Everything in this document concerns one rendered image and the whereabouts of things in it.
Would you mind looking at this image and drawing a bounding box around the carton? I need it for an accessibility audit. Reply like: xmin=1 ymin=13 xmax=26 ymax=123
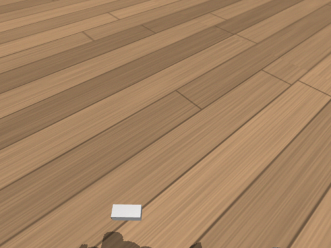
xmin=111 ymin=204 xmax=142 ymax=221

